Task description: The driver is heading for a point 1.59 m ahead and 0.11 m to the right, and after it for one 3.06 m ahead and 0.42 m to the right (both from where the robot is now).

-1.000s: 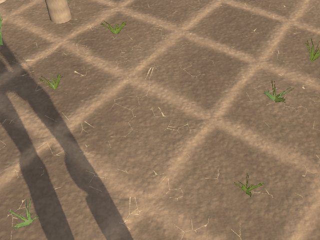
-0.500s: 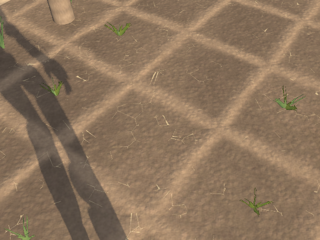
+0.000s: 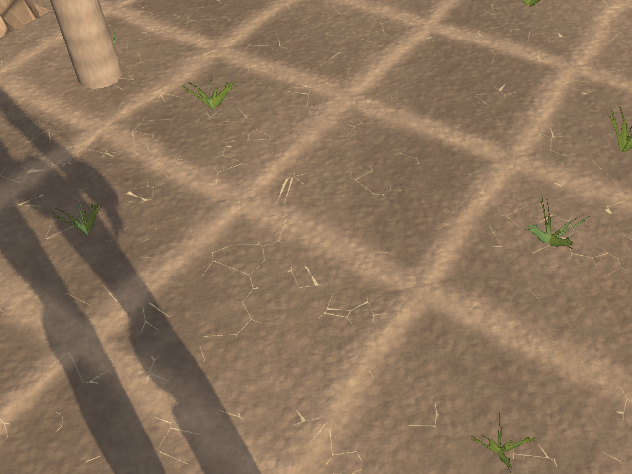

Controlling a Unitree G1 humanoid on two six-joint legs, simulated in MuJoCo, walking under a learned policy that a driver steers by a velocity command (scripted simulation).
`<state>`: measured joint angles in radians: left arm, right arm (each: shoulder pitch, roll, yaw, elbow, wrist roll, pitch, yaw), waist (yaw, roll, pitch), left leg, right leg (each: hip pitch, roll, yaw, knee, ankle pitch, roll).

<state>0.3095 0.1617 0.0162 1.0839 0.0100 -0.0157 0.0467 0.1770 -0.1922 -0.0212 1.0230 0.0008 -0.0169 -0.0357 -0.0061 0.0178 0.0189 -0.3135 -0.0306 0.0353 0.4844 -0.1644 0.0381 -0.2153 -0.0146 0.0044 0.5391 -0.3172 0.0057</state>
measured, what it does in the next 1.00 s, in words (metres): walks ahead: left foot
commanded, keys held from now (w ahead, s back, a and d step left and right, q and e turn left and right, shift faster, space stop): shift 0.40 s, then w+shift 0.60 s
